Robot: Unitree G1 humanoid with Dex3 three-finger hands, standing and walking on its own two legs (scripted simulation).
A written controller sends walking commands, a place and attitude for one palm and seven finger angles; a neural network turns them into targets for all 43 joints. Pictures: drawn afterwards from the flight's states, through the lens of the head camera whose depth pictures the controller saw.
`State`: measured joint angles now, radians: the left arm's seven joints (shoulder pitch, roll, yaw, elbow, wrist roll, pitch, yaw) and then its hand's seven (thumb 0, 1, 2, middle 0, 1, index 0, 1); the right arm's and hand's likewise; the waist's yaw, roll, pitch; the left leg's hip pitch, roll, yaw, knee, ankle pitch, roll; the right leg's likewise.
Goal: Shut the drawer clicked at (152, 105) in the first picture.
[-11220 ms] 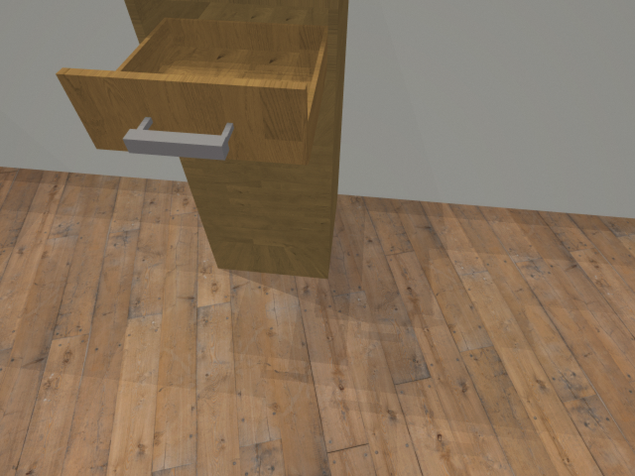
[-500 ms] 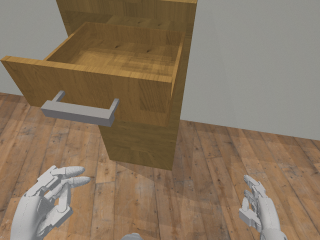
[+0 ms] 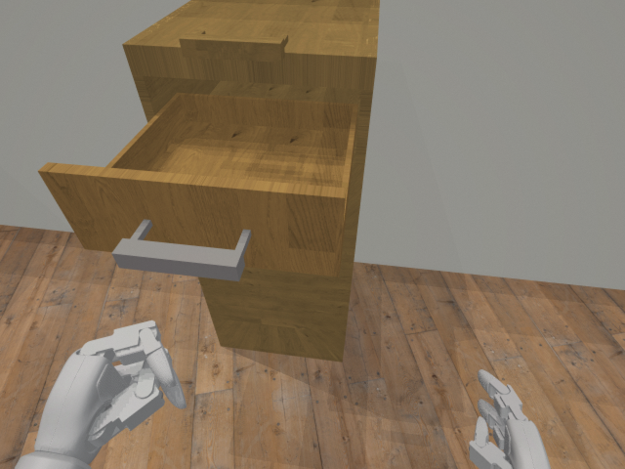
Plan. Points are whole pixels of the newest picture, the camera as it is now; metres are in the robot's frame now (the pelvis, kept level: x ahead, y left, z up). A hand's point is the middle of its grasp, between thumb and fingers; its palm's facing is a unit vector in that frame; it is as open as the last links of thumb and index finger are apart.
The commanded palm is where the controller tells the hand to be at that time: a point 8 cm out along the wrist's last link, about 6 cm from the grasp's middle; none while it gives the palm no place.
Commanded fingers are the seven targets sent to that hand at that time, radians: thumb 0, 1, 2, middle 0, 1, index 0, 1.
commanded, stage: raise the hand and make a fist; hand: left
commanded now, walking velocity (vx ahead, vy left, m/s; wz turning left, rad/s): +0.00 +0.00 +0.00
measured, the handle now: (187, 245) +0.34 +0.21 +0.13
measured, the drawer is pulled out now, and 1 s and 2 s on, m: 0.30 0.30 0.30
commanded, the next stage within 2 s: bring the fist close to the handle in 0.82 s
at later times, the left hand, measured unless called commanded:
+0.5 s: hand (106, 329) +0.16 +0.18 +0.23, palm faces +0.06 -0.97 -0.22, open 3.2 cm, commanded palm +0.11 +0.23 +0.24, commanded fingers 0.00 0.90 0.90 -1.40 -1.60 -1.40 -1.60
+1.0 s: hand (112, 322) +0.18 +0.20 +0.21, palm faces +0.08 -0.98 -0.19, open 3.2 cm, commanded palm +0.12 +0.23 +0.23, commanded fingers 0.00 0.90 0.90 -1.40 -1.60 -1.40 -1.60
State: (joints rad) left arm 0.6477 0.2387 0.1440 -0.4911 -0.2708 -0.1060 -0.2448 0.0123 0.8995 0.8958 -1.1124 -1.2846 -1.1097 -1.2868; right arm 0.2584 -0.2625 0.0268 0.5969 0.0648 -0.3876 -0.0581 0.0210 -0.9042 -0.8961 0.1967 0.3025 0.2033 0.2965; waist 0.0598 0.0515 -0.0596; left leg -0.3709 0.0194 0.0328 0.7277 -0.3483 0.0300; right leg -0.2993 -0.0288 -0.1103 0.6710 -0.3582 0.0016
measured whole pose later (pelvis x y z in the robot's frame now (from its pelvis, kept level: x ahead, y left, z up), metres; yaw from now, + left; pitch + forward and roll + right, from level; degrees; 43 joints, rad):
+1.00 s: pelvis +0.01 -0.04 +0.02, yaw -1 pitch -5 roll -1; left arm 0.45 0.38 0.49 -0.48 -0.42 0.22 -0.36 0.01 0.90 0.90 -1.40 -1.60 -1.40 -1.60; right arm 0.24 -0.30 0.08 0.63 0.11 -0.37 -0.10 0.02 -0.90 -0.90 0.20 0.30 0.20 0.30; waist 0.08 0.10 -0.06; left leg -0.18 0.06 0.03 0.56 -0.29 -0.03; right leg -0.12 0.02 -0.11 0.51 -0.31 -0.04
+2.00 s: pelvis +0.02 -0.03 +0.01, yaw +0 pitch -1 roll +0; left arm 0.32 0.26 0.26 -0.15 -0.30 -0.07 -0.27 0.01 0.90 0.90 -1.40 -1.60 -1.40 -1.60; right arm 0.25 -0.27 0.04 0.67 0.04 -0.34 -0.07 0.02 -0.90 -0.90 0.20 0.30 0.21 0.30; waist 0.02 0.06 -0.03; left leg -0.28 0.04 0.03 0.60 -0.30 -0.02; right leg -0.24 0.00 -0.11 0.59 -0.34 -0.04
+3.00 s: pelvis +0.00 -0.02 +0.01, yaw +0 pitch -1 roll +0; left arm 0.00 0.27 0.22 0.10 -0.26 -0.06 -0.26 0.01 0.89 0.97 -1.40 -1.60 -1.40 -1.60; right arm 0.21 -0.25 0.06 0.69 0.05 -0.29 -0.09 0.02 -0.90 -0.90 0.20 0.30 0.21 0.30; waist 0.04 0.06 0.00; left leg -0.30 0.01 0.02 0.59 -0.28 0.00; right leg -0.25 -0.02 -0.12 0.58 -0.32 -0.02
